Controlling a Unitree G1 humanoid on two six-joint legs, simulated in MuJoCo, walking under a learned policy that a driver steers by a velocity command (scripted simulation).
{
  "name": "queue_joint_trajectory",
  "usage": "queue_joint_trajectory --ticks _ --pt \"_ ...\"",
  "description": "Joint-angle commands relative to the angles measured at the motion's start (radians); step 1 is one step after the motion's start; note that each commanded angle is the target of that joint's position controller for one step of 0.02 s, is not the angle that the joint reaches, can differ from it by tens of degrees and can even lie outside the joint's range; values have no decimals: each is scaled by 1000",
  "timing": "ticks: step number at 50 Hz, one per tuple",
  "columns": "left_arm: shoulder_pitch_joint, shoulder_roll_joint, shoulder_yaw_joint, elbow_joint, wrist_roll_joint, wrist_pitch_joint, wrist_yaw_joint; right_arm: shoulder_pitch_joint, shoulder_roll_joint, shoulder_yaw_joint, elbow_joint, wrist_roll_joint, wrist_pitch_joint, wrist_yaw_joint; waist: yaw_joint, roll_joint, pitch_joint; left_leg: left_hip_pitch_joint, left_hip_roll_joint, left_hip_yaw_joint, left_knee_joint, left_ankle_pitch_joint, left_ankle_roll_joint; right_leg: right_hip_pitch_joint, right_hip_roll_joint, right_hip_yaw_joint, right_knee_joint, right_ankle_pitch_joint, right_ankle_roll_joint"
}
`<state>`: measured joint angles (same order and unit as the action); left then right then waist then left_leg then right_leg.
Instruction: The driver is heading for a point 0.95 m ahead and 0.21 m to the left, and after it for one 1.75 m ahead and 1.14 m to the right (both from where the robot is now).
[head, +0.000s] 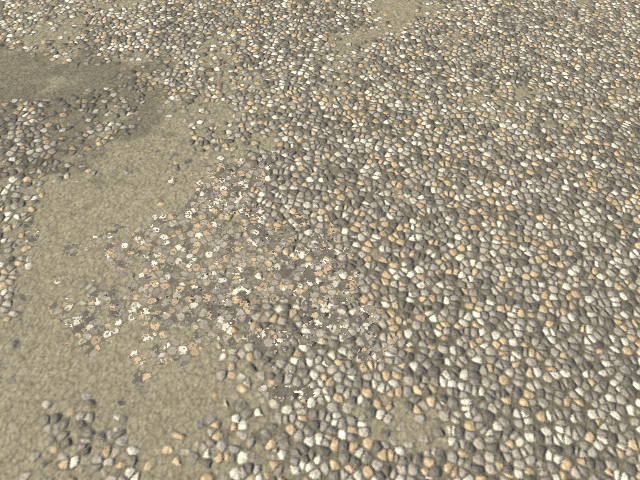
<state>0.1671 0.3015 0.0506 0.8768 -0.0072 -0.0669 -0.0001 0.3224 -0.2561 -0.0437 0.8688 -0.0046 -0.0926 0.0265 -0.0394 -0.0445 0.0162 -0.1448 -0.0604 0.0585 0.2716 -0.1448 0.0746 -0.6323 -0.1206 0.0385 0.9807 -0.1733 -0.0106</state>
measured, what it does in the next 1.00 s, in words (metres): walks ahead, turning left: right foot, then left foot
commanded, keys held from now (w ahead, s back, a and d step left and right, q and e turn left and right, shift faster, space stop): w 0.22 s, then w+q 0.78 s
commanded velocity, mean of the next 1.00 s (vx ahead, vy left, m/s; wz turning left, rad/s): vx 0.50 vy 0.00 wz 0.33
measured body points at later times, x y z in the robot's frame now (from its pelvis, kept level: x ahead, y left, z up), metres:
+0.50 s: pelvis +0.28 -0.07 +0.00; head +0.30 -0.08 +0.44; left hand +0.33 +0.21 -0.13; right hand +0.38 -0.34 -0.14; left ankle +0.27 +0.09 -0.66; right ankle +0.30 -0.16 -0.75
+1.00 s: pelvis +0.54 +0.04 -0.01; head +0.57 +0.06 +0.44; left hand +0.56 +0.34 -0.13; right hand +0.73 -0.19 -0.12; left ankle +0.55 +0.11 -0.75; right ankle +0.55 -0.14 -0.66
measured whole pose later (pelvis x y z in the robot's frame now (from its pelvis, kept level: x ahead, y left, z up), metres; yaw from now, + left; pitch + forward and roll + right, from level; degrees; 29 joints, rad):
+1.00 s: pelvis +0.54 +0.04 -0.01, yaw +23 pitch +1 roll +0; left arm 0.14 0.29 0.06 0.84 -0.01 -0.12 -0.01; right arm 0.26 -0.28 -0.08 0.75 0.01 -0.05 0.03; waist -0.02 -0.01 0.06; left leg -0.30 -0.10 0.00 0.45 -0.16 0.11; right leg -0.47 -0.07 0.04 1.16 -0.36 -0.01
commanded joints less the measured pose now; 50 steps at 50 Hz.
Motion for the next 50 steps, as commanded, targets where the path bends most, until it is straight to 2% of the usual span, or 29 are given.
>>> queue_joint_trajectory --ticks 1,4,9,12,13,14,15,16,17,18,19,20,22,24,26,31,34,36,39,40,41,42,43,44,45,46,47,48,50 --pt "-26 37 8 -56 7 -6 -1 -28 -154 -34 -49 5 -12 -16 26 99 13 18 260 -170 -164 194 146 -55 -20 12 -154 163 19" --pt "-131 19 -2 -82 1 -16 -12 18 -168 -37 -23 12 -6 -25 -10 101 37 24 239 -120 -174 161 124 -8 13 -21 -327 283 18" --pt "-252 30 -6 -132 -10 -28 -37 91 -178 -44 30 21 16 -32 -36 103 70 181 305 -131 -118 189 117 -36 37 -18 -452 232 -13" --pt "-215 64 6 -132 -9 -37 -48 80 -191 -51 39 25 31 -38 5 123 39 241 329 -148 -28 354 94 60 66 -32 -490 123 -50" --pt "-138 87 20 -114 -7 -40 -45 61 -197 -52 36 25 37 -39 54 134 -5 229 310 -141 61 506 81 183 97 -57 -510 104 -67" --pt "22 133 45 -64 -4 -42 -37 51 -177 -43 30 21 42 -39 129 119 -103 164 255 -111 238 566 55 412 109 -66 -518 126 -94" --pt "211 208 68 -27 11 -41 -25 56 -137 -23 1 3 40 -40 190 21 -263 -51 187 -72 542 311 19 737 -67 120 -476 143 -155" --pt "264 273 82 -5 11 -32 -24 193 3 15 -5 9 19 -30 121 -244 -391 -456 4 -68 884 -373 -48 1067 -299 574 -574 -39 -308" --pt "251 166 54 -14 1 -32 -22 133 -114 -12 11 36 1 -30 166 -144 -360 -555 43 -204 1008 -445 -41 1018 -284 633 -656 -173 -285" --pt "174 123 41 -24 1 -35 -18 43 -169 -31 -20 59 -7 -30 154 -108 -206 -613 92 -193 1023 -358 -28 887 -254 471 -681 -150 -230" --pt "98 95 32 -34 5 -39 -17 0 -162 -32 -27 56 -7 -37 121 -47 -133 -579 144 -170 985 -263 -30 749 -217 353 -711 -75 -200" --pt "48 61 25 -35 8 -43 -19 -20 -150 -38 -29 43 0 -43 96 -36 -73 -544 171 -167 935 -201 -35 638 -182 264 -748 -10 -182" --pt "9 37 20 -26 23 -53 -21 23 -106 -41 -20 41 27 -41 48 -65 -44 -444 203 -172 892 -135 -39 521 -143 141 -810 60 -166" --pt "4 55 27 -11 22 -61 -17 13 -76 -39 -34 40 50 -40 30 -43 -10 -459 212 -168 863 -100 -47 476 -140 56 -846 141 -176" --pt "14 76 35 2 25 -62 -8 -28 -74 -42 -59 33 60 -40 31 -19 13 -516 215 -176 800 -21 -59 481 -140 -8 -863 191 -180" --pt "42 110 41 14 20 -47 13 -167 -52 -31 -111 26 49 -12 73 6 49 -518 196 -102 523 194 -59 528 -113 -157 -878 247 -155" --pt "102 132 49 32 9 -29 18 -268 -41 -22 -161 25 48 8 112 25 80 -552 184 -57 424 190 -43 629 -144 -196 -854 285 -151" --pt "128 143 54 42 -1 -11 18 -307 -45 -22 -194 27 50 21 117 19 89 -573 171 -31 386 135 -25 710 -168 -215 -811 356 -140" --pt "102 179 65 31 -12 11 24 -268 -85 -41 -219 27 57 33 61 -28 32 -449 96 41 370 -4 26 769 -178 -257 -654 750 -109" --pt "89 191 70 25 -15 20 27 -194 -112 -57 -208 29 60 33 13 -44 -16 -348 57 65 372 -49 49 765 -172 -267 -535 883 -98" --pt "67 194 69 17 -19 27 29 -58 -155 -83 -177 32 62 27 -67 -33 -85 -160 14 75 316 -17 82 708 -145 -286 -348 902 -74" --pt "67 174 60 5 -9 22 31 110 -227 -120 -134 33 69 7 -144 37 -172 136 41 -32 265 9 128 505 -102 -288 -70 679 -30" --pt "158 13 13 -48 32 -3 13 101 -342 -139 -128 40 67 -6 -25 318 -228 479 303 -560 206 -91 298 29 95 -242 295 -266 33" --pt "89 58 12 -67 -2 -51 -3 123 -284 -115 -167 26 49 1 -67 224 -382 564 405 -902 34 -233 377 -110 160 17 438 -432 25" --pt "-24 116 28 -100 -42 -77 -14 90 -221 -96 -163 15 34 5 -91 158 -252 492 381 -773 1 -173 314 -202 104 53 430 -341 -5" --pt "-40 106 24 -107 -39 -90 -12 31 -192 -87 -169 19 25 4 -49 91 -162 350 340 -640 6 -88 275 -180 58 51 345 -251 -23" --pt "-32 108 29 -91 -14 -90 -4 -43 -158 -77 -183 19 22 4 -2 43 -100 204 297 -535 0 23 244 -111 24 49 251 -200 -17" --pt "-6 121 38 -83 -2 -78 -3 -87 -133 -66 -201 10 20 -1 34 62 -83 106 268 -470 -17 113 229 -33 0 56 192 -163 -10" --pt "12 108 41 -86 11 -50 -3 -98 -142 -65 -210 11 18 -9 60 64 -65 8 242 -419 -48 197 229 28 -1 42 110 -131 21"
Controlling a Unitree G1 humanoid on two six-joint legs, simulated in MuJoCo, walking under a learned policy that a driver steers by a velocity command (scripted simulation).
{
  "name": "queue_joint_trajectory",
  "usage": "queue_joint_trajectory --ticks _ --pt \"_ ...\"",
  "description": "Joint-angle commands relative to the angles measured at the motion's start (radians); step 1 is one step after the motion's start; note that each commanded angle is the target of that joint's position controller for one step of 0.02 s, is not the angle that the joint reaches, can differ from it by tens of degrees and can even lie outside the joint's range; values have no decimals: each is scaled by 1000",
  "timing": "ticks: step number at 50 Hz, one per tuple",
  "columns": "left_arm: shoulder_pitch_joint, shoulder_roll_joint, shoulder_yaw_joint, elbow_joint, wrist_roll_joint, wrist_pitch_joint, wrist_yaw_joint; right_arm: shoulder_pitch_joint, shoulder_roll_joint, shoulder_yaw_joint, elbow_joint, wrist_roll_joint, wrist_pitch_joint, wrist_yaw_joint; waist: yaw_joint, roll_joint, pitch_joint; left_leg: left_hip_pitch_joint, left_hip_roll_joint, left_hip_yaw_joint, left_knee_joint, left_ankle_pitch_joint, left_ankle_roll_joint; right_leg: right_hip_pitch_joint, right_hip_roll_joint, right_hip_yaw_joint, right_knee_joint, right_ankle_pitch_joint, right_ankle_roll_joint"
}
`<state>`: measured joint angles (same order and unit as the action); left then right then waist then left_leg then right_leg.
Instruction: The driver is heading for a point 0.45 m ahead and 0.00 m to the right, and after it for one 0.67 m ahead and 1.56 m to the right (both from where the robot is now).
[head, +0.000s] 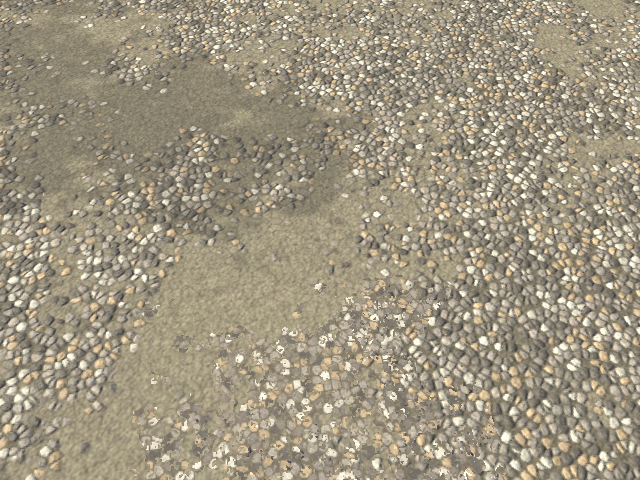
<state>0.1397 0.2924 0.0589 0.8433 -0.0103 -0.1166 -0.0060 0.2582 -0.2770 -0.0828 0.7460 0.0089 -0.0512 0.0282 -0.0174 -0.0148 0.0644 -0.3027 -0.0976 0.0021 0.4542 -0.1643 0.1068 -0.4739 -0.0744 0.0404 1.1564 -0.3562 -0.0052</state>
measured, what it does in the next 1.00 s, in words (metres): walks ahead: right foot, then left foot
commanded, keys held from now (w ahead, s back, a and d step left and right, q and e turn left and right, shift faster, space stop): w+q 0.12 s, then w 0.22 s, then w+e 0.66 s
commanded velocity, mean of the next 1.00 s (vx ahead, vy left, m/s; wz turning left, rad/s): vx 0.50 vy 0.00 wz -0.06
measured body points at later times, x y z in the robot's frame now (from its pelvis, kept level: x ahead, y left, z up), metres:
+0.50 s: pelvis +0.29 -0.05 +0.00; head +0.32 -0.06 +0.45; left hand +0.35 +0.23 -0.11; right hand +0.44 -0.31 -0.11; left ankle +0.22 +0.08 -0.66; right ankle +0.34 -0.14 -0.74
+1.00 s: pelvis +0.55 +0.01 +0.01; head +0.57 +0.02 +0.46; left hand +0.70 +0.28 -0.11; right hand +0.62 -0.28 -0.09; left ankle +0.56 +0.12 -0.74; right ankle +0.54 -0.13 -0.66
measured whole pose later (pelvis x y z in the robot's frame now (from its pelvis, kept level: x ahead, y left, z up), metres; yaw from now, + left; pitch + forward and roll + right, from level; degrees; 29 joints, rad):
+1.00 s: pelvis +0.55 +0.01 +0.01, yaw -8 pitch +1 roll +2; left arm 0.26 0.33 0.08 0.75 -0.03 -0.03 0.00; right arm 0.25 -0.26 -0.06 0.75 -0.01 -0.10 0.00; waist -0.02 -0.05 0.01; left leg -0.19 -0.01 0.07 0.36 -0.19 0.02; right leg -0.58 -0.06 0.05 1.11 -0.31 0.00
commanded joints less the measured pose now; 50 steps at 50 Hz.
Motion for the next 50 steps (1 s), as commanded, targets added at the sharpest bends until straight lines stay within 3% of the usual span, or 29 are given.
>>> queue_joint_trajectory --ticks 1,3,6,9,11,14,15,16,17,18,19,20,21,22,23,25,27,30,35,37,39,40,41,42,43,44,46,48,50 --pt "27 100 30 -59 22 9 5 -21 -136 -29 -84 1 -25 -17 39 32 -103 130 268 -331 -239 251 198 -125 -42 28 -114 81 34" --pt "-47 78 21 -87 28 17 9 12 -164 -38 -77 4 -24 -33 21 38 -74 92 241 -284 -249 263 185 -142 -22 15 -252 191 64" --pt "-153 51 9 -120 21 13 3 50 -168 -40 -68 8 -15 -44 -23 77 -56 54 186 -238 -235 158 132 -86 24 9 -489 391 73" --pt "-210 52 3 -141 8 4 -11 98 -156 -36 -41 9 -15 -43 -59 102 -52 74 206 -250 -224 86 107 -31 41 3 -597 500 61" --pt "-230 70 6 -152 7 -5 -21 128 -142 -31 -21 10 -13 -43 -68 108 -45 152 239 -284 -178 83 103 -51 39 15 -639 470 39" --pt "-204 103 16 -154 7 -19 -29 136 -149 -32 -7 5 -3 -48 -46 139 -41 252 286 -339 -108 175 90 -36 47 4 -675 338 -5" --pt "-151 115 23 -141 8 -23 -28 123 -149 -32 -8 5 2 -48 -15 151 -56 264 279 -335 -60 273 78 29 62 -19 -702 311 -27" --pt "-48 143 39 -111 14 -27 -24 111 -131 -24 -14 2 4 -47 36 140 -119 258 230 -302 57 404 55 175 68 -29 -721 324 -60" --pt "108 188 52 -90 27 -30 -20 100 -98 -7 -34 -8 3 -46 106 79 -258 143 174 -248 297 327 19 430 -56 95 -677 350 -125" --pt "248 276 79 -51 31 -17 -20 237 -39 11 -39 9 -10 -44 81 -194 -402 -213 22 -135 669 -41 -72 797 -260 510 -722 192 -298" --pt "274 206 62 -26 -5 -12 -34 235 -78 12 -34 14 -22 -44 93 -254 -387 -400 13 -173 800 -413 -83 839 -304 758 -863 -46 -328" --pt "205 145 42 -41 -17 -6 -34 123 -145 -4 -51 22 -28 -40 100 -148 -226 -485 81 -169 853 -344 -75 721 -273 654 -882 -136 -281" --pt "139 121 32 -62 -5 6 -31 34 -144 -1 -71 13 -34 -39 92 -65 -142 -474 123 -126 823 -264 -70 585 -225 533 -895 -80 -250" --pt "100 103 23 -69 4 13 -31 -17 -133 -2 -86 -4 -41 -39 72 -31 -68 -458 150 -105 752 -212 -73 461 -185 454 -920 22 -246" --pt "84 89 16 -75 12 13 -29 -16 -123 -6 -90 -15 -44 -39 44 -45 -59 -403 177 -106 685 -170 -75 394 -152 404 -936 117 -237" --pt "91 90 15 -73 7 15 -23 5 -87 0 -93 -19 -45 -37 20 -79 -77 -337 183 -85 584 -154 -93 343 -113 338 -957 245 -243" --pt "113 124 26 -65 -4 17 -10 -38 -64 10 -111 -22 -44 -39 23 -80 -75 -320 175 -60 453 -115 -119 308 -102 284 -973 326 -253" --pt "147 155 39 -57 -13 27 5 -147 -39 24 -135 -17 -50 -34 55 -68 -63 -240 145 -50 234 74 -143 251 -65 219 -973 345 -224" --pt "241 153 41 -38 -24 53 15 -268 -66 18 -168 4 -65 -18 92 -75 -55 -144 97 -69 57 175 -150 279 -77 275 -906 274 -194" --pt "239 161 45 -42 -22 61 20 -255 -92 7 -169 7 -73 -16 66 -92 -59 -80 96 -75 13 128 -132 300 -91 324 -855 247 -174" --pt "222 130 37 -55 -15 64 21 -128 -129 -14 -136 1 -79 -24 -9 -90 -114 128 114 -66 -43 100 -88 257 -37 312 -727 281 -131" --pt "201 77 18 -79 -4 58 16 14 -180 -30 -121 -16 -81 -33 -80 -24 -226 347 249 -182 -22 59 -27 157 20 249 -496 223 -95" --pt "300 1 -5 -109 -15 44 18 124 -267 -53 -98 -28 -64 -37 -69 241 -374 667 477 -537 -64 -90 111 -144 148 98 -174 -72 -32" --pt "309 65 4 -116 -30 40 19 144 -215 -44 -80 -15 -55 -30 -66 311 -358 655 540 -744 -135 -273 152 -304 97 97 13 -237 -21" --pt "245 134 24 -116 -33 45 18 98 -145 -24 -87 -10 -54 -30 -75 199 -227 546 494 -630 -155 -303 118 -348 53 113 84 -157 -19" --pt "195 134 27 -122 -25 52 18 47 -115 -13 -90 -13 -52 -30 -60 136 -152 438 449 -492 -169 -207 91 -332 22 87 90 -81 -12" --pt "158 108 32 -139 -15 65 11 -27 -71 2 -78 -21 -52 -26 -14 131 -67 275 382 -322 -226 -42 73 -277 -26 79 25 8 -4" --pt "150 67 25 -154 -19 80 2 -49 -78 -3 -65 -19 -59 -24 6 139 -45 199 362 -220 -276 49 76 -236 -44 59 -12 51 6" --pt "117 51 21 -179 -14 88 -2 -47 -104 -14 -49 -16 -66 -26 12 110 -38 187 369 -147 -303 132 91 -251 -51 56 -76 108 20"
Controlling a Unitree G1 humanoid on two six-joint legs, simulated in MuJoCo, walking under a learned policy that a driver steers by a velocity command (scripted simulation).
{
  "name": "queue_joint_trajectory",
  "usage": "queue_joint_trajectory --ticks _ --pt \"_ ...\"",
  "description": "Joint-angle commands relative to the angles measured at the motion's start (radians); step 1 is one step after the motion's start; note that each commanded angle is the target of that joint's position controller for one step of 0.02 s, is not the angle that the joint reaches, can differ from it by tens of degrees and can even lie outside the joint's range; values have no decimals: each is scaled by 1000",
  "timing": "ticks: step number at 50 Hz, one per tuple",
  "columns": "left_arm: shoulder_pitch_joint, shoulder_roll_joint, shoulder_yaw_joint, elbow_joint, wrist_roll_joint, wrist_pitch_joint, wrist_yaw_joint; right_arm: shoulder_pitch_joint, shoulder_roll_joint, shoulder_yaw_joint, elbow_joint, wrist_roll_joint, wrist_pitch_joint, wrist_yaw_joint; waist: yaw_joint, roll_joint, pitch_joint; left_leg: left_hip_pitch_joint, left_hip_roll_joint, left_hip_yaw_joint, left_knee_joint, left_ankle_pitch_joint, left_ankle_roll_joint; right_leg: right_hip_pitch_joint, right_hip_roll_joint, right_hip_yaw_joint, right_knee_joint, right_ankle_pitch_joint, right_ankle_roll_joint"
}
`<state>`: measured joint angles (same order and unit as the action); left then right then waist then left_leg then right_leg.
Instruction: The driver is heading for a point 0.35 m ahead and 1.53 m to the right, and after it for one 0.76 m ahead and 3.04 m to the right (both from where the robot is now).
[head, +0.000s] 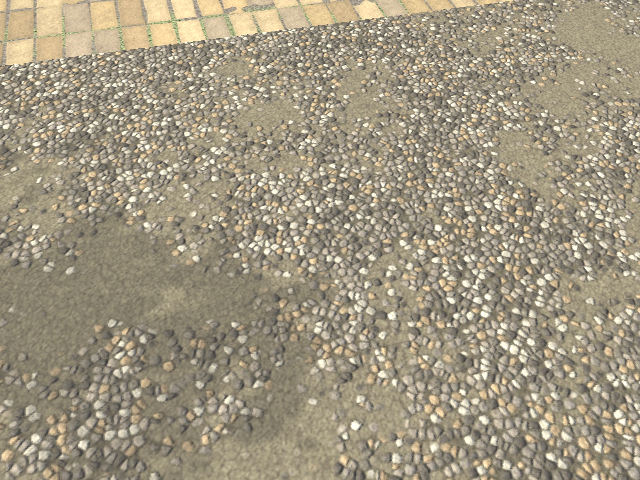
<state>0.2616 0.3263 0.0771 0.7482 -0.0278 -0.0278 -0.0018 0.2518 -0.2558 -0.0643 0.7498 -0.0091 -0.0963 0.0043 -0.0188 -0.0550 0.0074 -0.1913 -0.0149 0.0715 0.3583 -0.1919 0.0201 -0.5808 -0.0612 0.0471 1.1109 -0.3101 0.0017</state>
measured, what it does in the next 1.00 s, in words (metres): walks ahead, turning right: right foot, then left foot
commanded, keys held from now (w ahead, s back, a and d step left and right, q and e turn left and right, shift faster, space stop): w+e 1.00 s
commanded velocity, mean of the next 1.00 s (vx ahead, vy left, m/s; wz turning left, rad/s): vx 0.50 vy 0.00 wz -0.59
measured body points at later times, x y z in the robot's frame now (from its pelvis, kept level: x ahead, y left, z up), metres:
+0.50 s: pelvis +0.26 -0.09 +0.00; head +0.29 -0.11 +0.45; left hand +0.44 +0.15 -0.10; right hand +0.33 -0.40 -0.10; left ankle +0.35 +0.08 -0.67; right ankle +0.26 -0.16 -0.74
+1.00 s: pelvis +0.54 -0.14 +0.00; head +0.56 -0.14 +0.45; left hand +0.81 +0.02 -0.10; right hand +0.45 -0.42 -0.11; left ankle +0.60 -0.05 -0.74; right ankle +0.47 -0.27 -0.66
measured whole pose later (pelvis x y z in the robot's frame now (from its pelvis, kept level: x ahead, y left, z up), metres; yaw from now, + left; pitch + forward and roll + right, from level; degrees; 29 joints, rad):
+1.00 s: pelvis +0.54 -0.14 +0.00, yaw -36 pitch +1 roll +2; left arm 0.25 0.32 0.08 0.66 -0.03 -0.01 0.00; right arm 0.27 -0.27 -0.06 0.78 -0.01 -0.10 0.01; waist -0.03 -0.05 0.03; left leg -0.18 -0.02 0.09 0.36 -0.20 0.03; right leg -0.60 -0.06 0.06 1.12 -0.30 0.00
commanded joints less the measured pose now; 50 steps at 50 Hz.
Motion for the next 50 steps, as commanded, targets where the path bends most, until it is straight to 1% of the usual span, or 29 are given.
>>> queue_joint_trajectory --ticks 1,6,10,12,13,14,15,16,17,18,19,20,21,23,25,30,32,35,37,38,39,40,41,42,43,44,45,47,50 --pt "-25 13 0 -95 7 0 -10 -36 -138 -37 -44 2 -22 -3 11 137 20 82 289 -182 -213 196 183 -150 -67 47 -74 103 18" --pt "-162 -3 -13 -140 7 -10 -40 -10 -185 -50 -10 11 -10 -12 -33 109 40 105 262 -7 -213 254 143 -76 -44 -18 -349 329 -1" --pt "-251 17 -9 -192 5 -6 -57 38 -223 -63 22 32 10 -12 -47 112 67 211 300 46 -166 317 111 -67 -21 -63 -453 256 -46" --pt "-225 46 6 -203 10 -1 -60 38 -253 -71 26 40 23 -16 -13 137 31 253 302 85 -49 606 90 23 33 -117 -474 151 -86" --pt "-148 74 23 -190 11 2 -58 35 -266 -74 26 43 32 -19 36 145 -22 250 290 110 82 765 76 139 77 -149 -490 118 -112" --pt "12 123 54 -147 8 7 -49 31 -252 -67 22 44 38 -23 124 125 -105 174 255 145 288 804 46 369 124 -161 -544 171 -148" --pt "182 206 88 -109 3 17 -28 54 -206 -46 6 17 33 -27 187 18 -201 -75 214 150 602 499 -2 683 20 30 -555 189 -207" --pt "134 318 95 -123 -5 6 -25 147 -67 2 -59 -19 7 -11 52 -241 -303 -509 11 38 943 -397 -59 977 -233 621 -671 -10 -400" --pt "169 225 69 -151 1 -7 -30 31 -156 -11 -61 19 -27 2 144 -102 -387 -607 19 -162 1028 -403 -40 995 -269 768 -803 -129 -401" --pt "137 175 52 -135 10 -22 -33 -57 -197 -22 -88 52 -42 7 147 -59 -233 -675 56 -154 1007 -301 -19 890 -243 627 -819 -53 -353" --pt "80 152 44 -139 8 -28 -32 -65 -182 -15 -86 38 -49 0 102 14 -154 -634 96 -152 924 -215 -12 744 -201 517 -817 41 -322" --pt "11 121 33 -150 12 -27 -29 -60 -185 -20 -74 11 -48 -8 58 34 -98 -563 124 -152 840 -167 -20 606 -163 423 -823 153 -299" --pt "-29 103 26 -167 26 -28 -24 -37 -190 -25 -70 3 -37 -8 21 6 -83 -487 142 -161 800 -133 -26 510 -139 374 -843 237 -295" --pt "-49 101 25 -169 26 -32 -17 -22 -170 -24 -66 -4 -16 -7 -4 4 -68 -433 138 -145 732 -106 -51 416 -117 324 -875 334 -305" --pt "-26 119 30 -153 21 -35 -4 -62 -143 -15 -78 -10 -4 -9 0 15 -41 -432 122 -129 633 -30 -79 355 -92 266 -888 389 -303" --pt "50 137 38 -113 7 -25 16 -253 -98 8 -121 0 -11 7 74 -13 0 -344 49 -121 271 270 -92 306 -27 211 -870 262 -232" --pt "88 141 40 -94 2 -21 17 -298 -112 5 -137 12 -18 16 91 -21 6 -314 31 -134 209 290 -85 330 -46 254 -847 218 -223" --pt "105 129 39 -81 0 -13 21 -294 -150 -10 -143 17 -28 25 76 -44 2 -283 23 -162 141 204 -56 418 -78 343 -763 189 -203" --pt "87 120 39 -83 3 -5 21 -216 -167 -24 -126 18 -36 22 30 -74 -15 -177 16 -143 104 134 -22 432 -70 374 -691 224 -179" --pt "83 89 28 -89 6 -5 19 -126 -189 -38 -106 10 -40 15 -15 -65 -69 -30 33 -142 79 132 9 407 -23 348 -592 263 -150" --pt "84 29 5 -106 19 -8 15 14 -239 -53 -95 -7 -43 6 -75 26 -202 216 188 -282 100 87 71 300 37 271 -331 162 -111" --pt "214 -26 -13 -136 -9 -17 16 110 -317 -73 -60 -18 -28 8 -27 354 -333 539 409 -734 11 -154 231 -52 175 131 -1 -248 -40" --pt "214 73 1 -115 -16 -19 20 102 -233 -56 -67 8 -22 15 -42 306 -284 521 436 -863 -50 -378 228 -188 99 149 148 -271 -24" --pt "112 131 19 -121 -11 -13 19 61 -173 -39 -77 11 -16 11 -67 209 -157 408 394 -711 -66 -364 184 -223 64 136 189 -179 -16" --pt "56 128 21 -131 -1 -8 21 13 -154 -30 -82 2 -9 8 -54 144 -88 295 352 -577 -74 -234 157 -196 31 102 179 -107 -9" --pt "20 116 23 -143 9 -8 18 -18 -132 -23 -74 -2 -5 6 -39 135 -31 203 314 -479 -95 -117 152 -178 4 97 134 -58 -5" --pt "22 99 24 -147 4 -4 11 -32 -119 -17 -69 -8 -6 3 -16 161 -14 142 286 -401 -118 -46 141 -133 -22 93 104 -27 -6" --pt "28 58 18 -149 -4 7 4 -36 -115 -19 -54 -1 -14 2 -3 180 -2 92 266 -303 -162 25 149 -102 -39 66 61 -5 -3" --pt "-26 29 9 -175 4 14 1 -23 -154 -33 -26 3 -20 0 -4 144 18 95 286 -209 -201 135 175 -150 -55 58 -37 67 11"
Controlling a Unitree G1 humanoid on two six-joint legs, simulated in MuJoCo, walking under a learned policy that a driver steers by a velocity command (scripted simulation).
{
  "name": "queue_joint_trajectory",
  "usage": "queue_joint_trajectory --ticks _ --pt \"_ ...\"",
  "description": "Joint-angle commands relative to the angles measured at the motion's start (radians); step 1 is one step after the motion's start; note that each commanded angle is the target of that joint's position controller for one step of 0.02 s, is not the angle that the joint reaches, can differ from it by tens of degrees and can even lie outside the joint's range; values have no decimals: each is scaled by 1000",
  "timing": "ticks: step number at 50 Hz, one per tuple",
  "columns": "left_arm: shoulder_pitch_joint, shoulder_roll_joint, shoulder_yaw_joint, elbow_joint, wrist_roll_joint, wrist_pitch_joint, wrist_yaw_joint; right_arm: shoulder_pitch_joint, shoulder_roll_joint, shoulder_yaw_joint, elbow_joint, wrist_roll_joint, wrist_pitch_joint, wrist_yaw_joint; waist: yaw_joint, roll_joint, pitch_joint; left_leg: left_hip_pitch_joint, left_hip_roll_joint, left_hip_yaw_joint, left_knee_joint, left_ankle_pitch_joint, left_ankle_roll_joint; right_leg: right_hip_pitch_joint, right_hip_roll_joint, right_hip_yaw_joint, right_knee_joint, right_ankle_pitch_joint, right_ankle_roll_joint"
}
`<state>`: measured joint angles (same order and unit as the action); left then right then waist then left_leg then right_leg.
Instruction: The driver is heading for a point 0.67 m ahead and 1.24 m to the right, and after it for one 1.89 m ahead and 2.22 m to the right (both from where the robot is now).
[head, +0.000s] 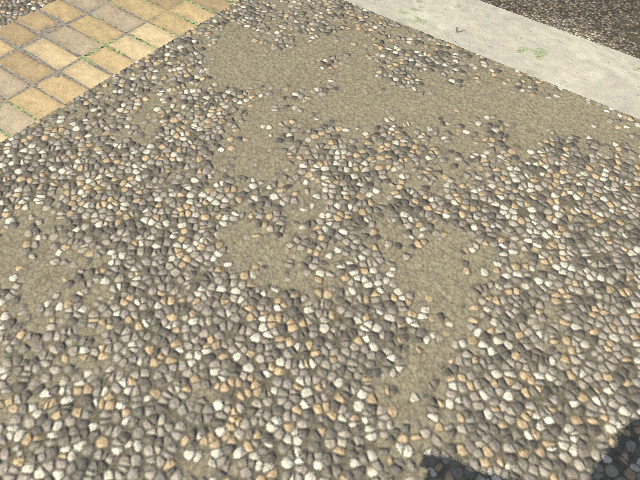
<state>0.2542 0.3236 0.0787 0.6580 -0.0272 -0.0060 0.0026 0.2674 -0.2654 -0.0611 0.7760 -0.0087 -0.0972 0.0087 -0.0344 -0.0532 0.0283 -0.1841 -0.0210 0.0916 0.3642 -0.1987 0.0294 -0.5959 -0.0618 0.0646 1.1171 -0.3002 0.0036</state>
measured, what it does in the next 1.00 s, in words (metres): walks ahead, turning right: right foot, then left foot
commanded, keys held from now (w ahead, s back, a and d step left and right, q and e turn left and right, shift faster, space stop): w+e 1.00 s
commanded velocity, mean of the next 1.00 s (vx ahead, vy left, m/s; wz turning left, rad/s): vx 0.50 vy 0.00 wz -0.60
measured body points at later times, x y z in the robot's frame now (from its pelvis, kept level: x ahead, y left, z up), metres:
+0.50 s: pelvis +0.27 -0.09 +0.00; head +0.30 -0.11 +0.45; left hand +0.45 +0.15 -0.10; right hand +0.35 -0.40 -0.10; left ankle +0.35 +0.08 -0.66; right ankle +0.27 -0.16 -0.74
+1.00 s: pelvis +0.55 -0.13 +0.00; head +0.57 -0.14 +0.45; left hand +0.83 +0.02 -0.10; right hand +0.46 -0.41 -0.11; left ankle +0.61 -0.04 -0.74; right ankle +0.49 -0.26 -0.66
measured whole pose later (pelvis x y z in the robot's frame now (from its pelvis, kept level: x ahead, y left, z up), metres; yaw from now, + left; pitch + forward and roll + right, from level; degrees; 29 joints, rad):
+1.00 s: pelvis +0.55 -0.13 +0.00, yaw -36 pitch +1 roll +2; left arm 0.25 0.32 0.08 0.66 -0.03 -0.01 0.01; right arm 0.27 -0.27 -0.06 0.78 -0.01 -0.09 0.01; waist -0.03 -0.05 0.03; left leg -0.18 -0.02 0.09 0.37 -0.20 0.03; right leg -0.59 -0.06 0.06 1.12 -0.31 0.00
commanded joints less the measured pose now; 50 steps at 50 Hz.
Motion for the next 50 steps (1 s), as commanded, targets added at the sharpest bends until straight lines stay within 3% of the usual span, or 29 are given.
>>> queue_joint_trajectory --ticks 1,6,10,12,13,14,15,16,17,18,19,20,21,23,25,30,32,35,37,38,39,40,41,42,43,44,45,47,50 --pt "-33 28 5 -89 5 -8 -6 -36 -154 -39 -45 2 -18 -5 9 134 -3 102 293 -195 -210 178 167 -144 -57 38 -83 100 13" --pt "-168 4 -9 -114 4 -25 -37 -14 -188 -44 -14 9 -1 -12 -37 113 29 134 264 -19 -210 263 128 -80 -38 -39 -350 316 -4" --pt "-246 16 -6 -153 1 -24 -59 28 -225 -55 15 30 21 -12 -45 116 58 230 300 40 -170 369 104 -53 -13 -92 -464 249 -47" --pt "-207 50 12 -156 8 -19 -61 22 -257 -65 15 41 33 -18 -1 146 14 272 304 79 -50 694 84 48 46 -144 -485 145 -89" --pt "-128 81 29 -141 10 -14 -59 17 -271 -70 13 46 41 -21 52 155 -38 271 295 100 80 846 73 160 86 -170 -497 107 -116" --pt "32 125 58 -98 7 -10 -50 3 -261 -65 8 49 46 -25 143 133 -119 194 265 131 281 865 45 386 129 -179 -560 167 -154" --pt "204 198 90 -55 2 1 -30 20 -214 -45 -7 24 42 -29 212 40 -211 -52 226 128 583 565 2 702 46 -14 -572 175 -207" --pt "150 311 97 -68 -7 -9 -24 108 -68 3 -71 -17 18 -15 69 -233 -289 -494 20 41 929 -373 -54 985 -211 568 -669 -5 -387" --pt "182 227 73 -98 -1 -27 -31 8 -153 -7 -81 17 -17 -2 153 -116 -404 -596 13 -179 1031 -398 -42 1017 -267 770 -808 -148 -417" --pt "150 173 54 -80 8 -44 -35 -85 -197 -19 -111 52 -35 5 159 -64 -252 -667 56 -179 1007 -292 -24 917 -240 626 -830 -73 -364" --pt "97 151 46 -78 6 -51 -35 -95 -183 -13 -110 41 -45 1 114 6 -166 -625 97 -176 917 -203 -16 770 -195 506 -829 32 -331" --pt "30 125 37 -87 10 -52 -32 -91 -182 -16 -98 14 -46 -6 72 33 -115 -559 125 -176 833 -155 -25 641 -157 417 -834 148 -306" --pt "-10 103 27 -101 22 -53 -28 -71 -189 -21 -92 4 -37 -6 37 15 -97 -491 142 -183 790 -120 -32 554 -128 362 -853 237 -298" --pt "-28 105 27 -98 22 -58 -20 -55 -171 -20 -88 -4 -15 -4 12 8 -84 -439 140 -168 724 -94 -61 463 -111 319 -883 340 -309" --pt "-5 121 30 -79 18 -59 -6 -91 -142 -12 -98 -11 -1 -6 16 18 -57 -433 125 -149 627 -28 -91 392 -85 258 -894 388 -306" --pt "68 143 37 -34 8 -47 14 -286 -95 10 -145 -1 -6 7 90 -12 -14 -342 52 -138 264 278 -106 322 -15 197 -877 259 -232" --pt "103 147 39 -13 2 -44 15 -329 -108 7 -161 11 -12 14 107 -20 -9 -310 34 -152 204 304 -98 341 -34 240 -855 212 -222" --pt "120 131 37 5 -2 -35 19 -326 -144 -9 -168 15 -22 22 94 -43 -13 -291 28 -184 138 221 -68 436 -68 329 -766 185 -203" --pt "103 126 37 6 2 -27 20 -253 -161 -22 -152 17 -29 20 52 -75 -28 -198 21 -167 109 139 -34 457 -68 363 -697 229 -183" --pt "96 98 27 1 5 -26 18 -162 -181 -36 -131 10 -33 13 5 -69 -77 -58 30 -156 78 142 -5 436 -24 339 -604 277 -155" --pt "96 40 5 -14 17 -29 14 -23 -227 -51 -120 -8 -38 5 -56 6 -208 189 169 -278 104 108 56 337 33 272 -356 198 -118" --pt "243 -29 -16 -32 -6 -36 13 86 -309 -72 -91 -19 -25 3 -12 305 -363 555 412 -713 42 -80 227 -14 182 128 -6 -233 -37" --pt "245 60 -7 -24 -19 -40 16 98 -244 -62 -84 11 -17 12 -26 325 -342 554 461 -921 -49 -366 241 -173 112 129 156 -286 -21" --pt "132 134 15 -27 -16 -36 18 49 -172 -43 -99 13 -12 7 -55 213 -198 430 411 -775 -77 -397 192 -213 69 124 202 -193 -13" --pt "60 141 19 -41 -3 -30 20 -5 -149 -33 -104 3 -4 3 -45 147 -114 303 368 -627 -84 -271 157 -189 35 83 190 -121 -9" --pt "20 128 21 -53 9 -29 17 -38 -126 -24 -98 -2 0 2 -28 131 -50 197 326 -518 -105 -147 148 -164 9 79 143 -73 -7" --pt "21 107 22 -57 6 -26 11 -53 -111 -18 -91 -9 -1 -2 -3 159 -28 130 296 -437 -127 -67 136 -118 -19 77 106 -40 -10" --pt "34 61 15 -56 -4 -16 4 -57 -104 -19 -76 -1 -9 -3 13 178 -16 77 269 -326 -171 17 138 -78 -36 50 55 -20 -10" --pt "-19 29 4 -83 5 -8 0 -39 -146 -35 -49 4 -17 -4 11 142 1 82 294 -234 -211 136 168 -125 -54 40 -48 49 3"
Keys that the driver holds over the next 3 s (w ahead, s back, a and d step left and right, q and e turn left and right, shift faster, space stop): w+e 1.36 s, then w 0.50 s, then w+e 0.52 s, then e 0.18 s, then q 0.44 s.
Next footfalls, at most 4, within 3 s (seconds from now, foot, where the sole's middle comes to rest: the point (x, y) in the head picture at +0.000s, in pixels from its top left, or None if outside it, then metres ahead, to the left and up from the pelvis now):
0.30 right None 0.31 -0.17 -0.78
0.78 left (345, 403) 0.65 -0.07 -0.78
1.30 right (511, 375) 0.71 -0.45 -0.78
1.80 left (521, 251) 1.07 -0.56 -0.78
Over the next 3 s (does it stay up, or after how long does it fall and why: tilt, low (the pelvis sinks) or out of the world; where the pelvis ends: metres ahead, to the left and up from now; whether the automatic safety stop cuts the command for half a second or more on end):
stays up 1.12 -0.98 -0.01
